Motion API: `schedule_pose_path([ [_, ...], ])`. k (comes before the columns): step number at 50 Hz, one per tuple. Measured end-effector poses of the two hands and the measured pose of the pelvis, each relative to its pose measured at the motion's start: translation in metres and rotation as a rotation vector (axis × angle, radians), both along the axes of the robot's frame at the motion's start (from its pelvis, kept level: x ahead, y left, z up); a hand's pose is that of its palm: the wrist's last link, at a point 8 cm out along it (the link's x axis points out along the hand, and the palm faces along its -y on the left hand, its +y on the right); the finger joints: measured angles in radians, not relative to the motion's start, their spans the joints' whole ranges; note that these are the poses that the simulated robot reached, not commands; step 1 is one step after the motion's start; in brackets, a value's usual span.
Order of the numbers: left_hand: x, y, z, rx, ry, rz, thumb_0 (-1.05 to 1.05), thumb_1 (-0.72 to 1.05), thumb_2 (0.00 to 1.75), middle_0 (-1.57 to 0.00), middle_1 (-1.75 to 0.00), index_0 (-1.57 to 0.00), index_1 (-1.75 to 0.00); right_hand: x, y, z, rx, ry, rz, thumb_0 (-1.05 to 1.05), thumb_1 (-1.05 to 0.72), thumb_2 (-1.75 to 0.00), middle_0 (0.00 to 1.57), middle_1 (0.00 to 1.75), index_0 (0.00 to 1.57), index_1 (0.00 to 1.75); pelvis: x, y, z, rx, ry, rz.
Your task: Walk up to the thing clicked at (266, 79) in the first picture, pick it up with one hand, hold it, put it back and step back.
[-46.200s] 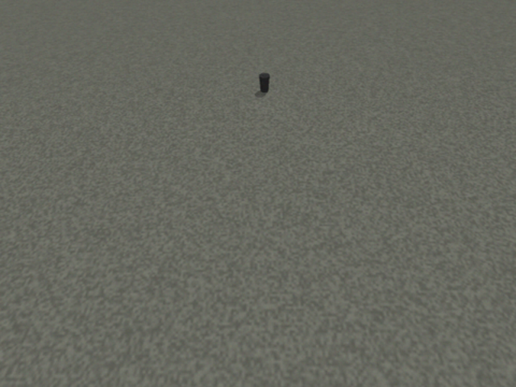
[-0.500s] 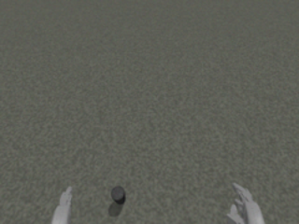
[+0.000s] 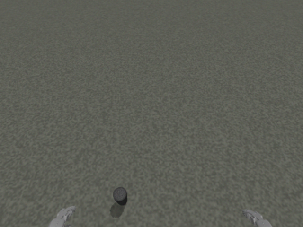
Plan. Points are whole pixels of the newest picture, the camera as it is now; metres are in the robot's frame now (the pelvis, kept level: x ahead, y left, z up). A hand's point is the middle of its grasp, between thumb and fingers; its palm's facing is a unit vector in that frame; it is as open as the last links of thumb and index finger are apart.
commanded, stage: stand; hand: left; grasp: from the side
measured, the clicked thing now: (121, 197) +0.41 +0.21 -0.68
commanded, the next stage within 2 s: step back in 1.98 s
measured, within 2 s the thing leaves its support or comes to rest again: neither
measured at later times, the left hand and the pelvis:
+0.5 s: hand out of the picture +0.05 +0.26 -0.12, palm faces -0.03 -0.94 -0.35, open 7.4 cm; pelvis -0.01 +0.02 +0.04, yaw -1 degrees
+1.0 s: hand out of the picture +0.04 +0.26 -0.12, palm faces -0.06 -0.94 -0.34, open 7.4 cm; pelvis -0.01 +0.01 +0.04, yaw -1 degrees
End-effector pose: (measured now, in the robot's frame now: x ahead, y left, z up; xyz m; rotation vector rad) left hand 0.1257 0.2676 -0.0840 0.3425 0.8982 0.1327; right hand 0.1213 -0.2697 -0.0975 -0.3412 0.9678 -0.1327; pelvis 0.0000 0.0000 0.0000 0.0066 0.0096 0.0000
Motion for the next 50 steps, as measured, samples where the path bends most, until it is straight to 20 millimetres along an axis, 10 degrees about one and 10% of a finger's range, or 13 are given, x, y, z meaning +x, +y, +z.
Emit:
schedule_pose_path([
  [18, -0.075, 0.032, -0.002, 0.005, 0.290, 0.112, 0.01, 0.90, 0.90, -0.20, -0.30, -0.20, -0.30, -0.072, 0.001, 0.007, 0.018, 0.234, -0.112, 0.01, -0.90, -0.90, 0.20, 0.30, 0.20, 0.30, -0.004, 0.015, 0.034, -0.002, -0.081, -0.013],
  [50, -0.090, 0.032, 0.001, 0.013, 0.388, 0.112, 0.01, 0.90, 0.90, -0.20, -0.30, -0.20, -0.30, -0.094, -0.014, 0.010, 0.018, 0.310, -0.164, 0.01, -0.90, -0.90, 0.20, 0.30, 0.20, 0.30, -0.009, 0.011, 0.041, -0.004, -0.068, -0.024],
])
